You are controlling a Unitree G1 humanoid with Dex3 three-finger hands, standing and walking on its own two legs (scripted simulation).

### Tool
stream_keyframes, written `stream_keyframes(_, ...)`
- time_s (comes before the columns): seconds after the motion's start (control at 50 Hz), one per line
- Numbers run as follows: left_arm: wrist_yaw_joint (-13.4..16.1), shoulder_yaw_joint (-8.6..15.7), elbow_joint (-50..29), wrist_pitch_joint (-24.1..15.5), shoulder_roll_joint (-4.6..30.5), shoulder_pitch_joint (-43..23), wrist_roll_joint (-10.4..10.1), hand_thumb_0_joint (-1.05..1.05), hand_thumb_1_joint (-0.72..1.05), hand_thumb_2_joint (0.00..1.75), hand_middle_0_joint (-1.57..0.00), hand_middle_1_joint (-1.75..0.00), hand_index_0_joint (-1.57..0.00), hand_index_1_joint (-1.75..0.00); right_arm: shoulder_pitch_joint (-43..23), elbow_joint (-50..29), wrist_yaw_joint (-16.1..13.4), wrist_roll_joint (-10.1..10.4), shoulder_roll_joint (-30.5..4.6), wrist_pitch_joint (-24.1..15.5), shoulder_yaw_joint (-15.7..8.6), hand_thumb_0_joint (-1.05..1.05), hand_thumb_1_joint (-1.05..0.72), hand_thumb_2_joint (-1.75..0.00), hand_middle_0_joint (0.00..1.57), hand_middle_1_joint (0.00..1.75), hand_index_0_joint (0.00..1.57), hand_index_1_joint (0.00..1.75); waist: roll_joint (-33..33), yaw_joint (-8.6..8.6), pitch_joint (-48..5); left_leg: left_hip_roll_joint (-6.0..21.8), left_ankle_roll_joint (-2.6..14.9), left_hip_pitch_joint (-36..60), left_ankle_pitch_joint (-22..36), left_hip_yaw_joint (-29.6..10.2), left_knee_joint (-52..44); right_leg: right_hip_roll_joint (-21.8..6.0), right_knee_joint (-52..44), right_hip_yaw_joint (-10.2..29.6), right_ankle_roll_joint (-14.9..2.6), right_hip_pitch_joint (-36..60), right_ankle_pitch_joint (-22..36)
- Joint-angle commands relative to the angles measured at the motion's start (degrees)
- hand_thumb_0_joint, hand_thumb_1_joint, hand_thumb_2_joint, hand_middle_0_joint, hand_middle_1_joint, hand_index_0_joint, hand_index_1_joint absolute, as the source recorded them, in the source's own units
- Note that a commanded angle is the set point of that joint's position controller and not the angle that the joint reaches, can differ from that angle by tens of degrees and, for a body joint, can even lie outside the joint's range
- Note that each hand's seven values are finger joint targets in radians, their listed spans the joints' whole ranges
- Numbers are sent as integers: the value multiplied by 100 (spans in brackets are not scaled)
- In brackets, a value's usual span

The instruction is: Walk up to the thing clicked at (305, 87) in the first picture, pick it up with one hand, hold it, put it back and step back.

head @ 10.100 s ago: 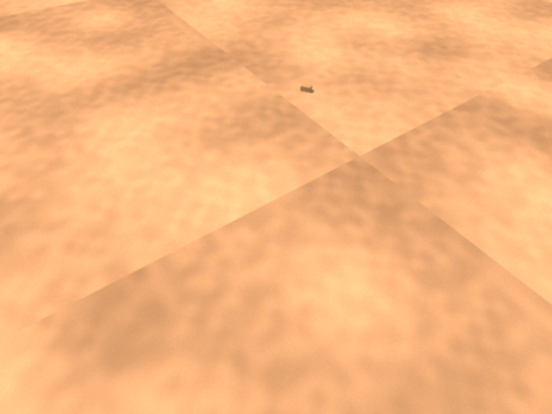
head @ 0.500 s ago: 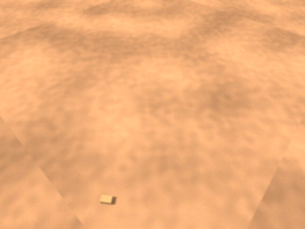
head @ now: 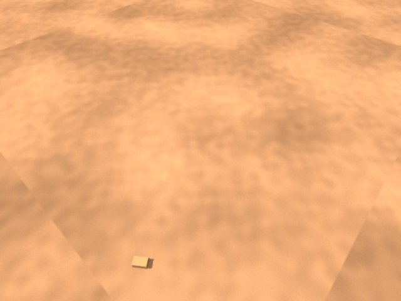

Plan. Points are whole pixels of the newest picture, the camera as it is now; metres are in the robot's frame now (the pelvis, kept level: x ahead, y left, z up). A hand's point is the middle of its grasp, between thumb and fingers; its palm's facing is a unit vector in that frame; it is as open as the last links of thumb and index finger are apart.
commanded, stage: stand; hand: left
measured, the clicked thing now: (140, 262) +0.41 +0.29 -0.77
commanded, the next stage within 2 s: none
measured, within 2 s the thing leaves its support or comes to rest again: neither
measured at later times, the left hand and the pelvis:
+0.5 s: hand out of the picture +0.07 +0.25 -0.16, palm faces -0.03 -0.94 -0.35, open 7.3 cm; pelvis +0.00 +0.00 +0.00, yaw +0 degrees
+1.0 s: hand out of the picture +0.06 +0.26 -0.16, palm faces -0.04 -0.93 -0.35, open 7.3 cm; pelvis -0.01 +0.00 +0.00, yaw +0 degrees
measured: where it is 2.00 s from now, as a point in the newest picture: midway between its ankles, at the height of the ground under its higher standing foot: outside the picture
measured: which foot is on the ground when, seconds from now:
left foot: down 0.00-1.00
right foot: down 0.00-1.00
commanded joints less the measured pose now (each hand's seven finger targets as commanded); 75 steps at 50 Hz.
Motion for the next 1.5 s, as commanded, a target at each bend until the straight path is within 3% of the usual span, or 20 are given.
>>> stream_keyframes(0.0,73,249,-318,-121,1237,-138,-18,0,90,90,-20,-30,-20,-30,-187,-336,-83,20,-1254,-108,-222,0,-90,-90,20,30,20,30,-29,22,-483,593,250,225,1233,-447,-125,-648,-263,383,-176,-18,1245)
stream_keyframes(0.26,69,254,-334,-106,1240,-149,-19,0,90,90,-20,-30,-20,-30,-179,-357,-86,16,-1226,-91,-211,0,-90,-90,20,30,20,30,36,0,-387,569,250,119,883,-416,-162,-662,-337,429,-194,-28,1068)
stream_keyframes(0.54,67,271,-355,-114,1248,-141,-13,0,90,90,-20,-30,-20,-30,-211,-374,-87,15,-1227,-101,-199,0,-90,-90,20,30,20,30,101,0,-445,569,265,158,982,-390,-147,-664,-317,459,-198,26,1239)
stream_keyframes(0.74,58,265,-320,-87,1234,-101,-22,0,90,90,-20,-30,-20,-30,-186,-341,-96,24,-1246,-109,-204,0,-90,-90,20,30,20,30,51,32,-271,586,261,127,779,-447,-255,-611,-324,420,-180,-152,783)
stream_keyframes(1.0,60,263,-328,-105,1261,-126,-21,0,90,90,-20,-30,-20,-30,-140,-329,-74,11,-1225,-103,-209,0,-90,-90,20,30,20,30,23,-8,-289,540,269,65,626,-416,-238,-647,-369,477,-195,-107,842)
stream_keyframes(1.4,67,239,-320,-118,1236,-116,-26,0,90,90,-20,-30,-20,-30,-148,-324,-73,18,-1231,-105,-206,0,-90,-90,20,30,20,30,6,11,-412,586,257,143,1040,-446,-155,-650,-311,443,-183,-62,1082)
stream_keyframes(1.48,67,247,-323,-104,1231,-129,-23,0,90,90,-20,-30,-20,-30,-129,-339,-84,11,-1236,-99,-206,0,-90,-90,20,30,20,30,79,2,-415,566,262,65,906,-413,-165,-671,-319,457,-188,-6,1051)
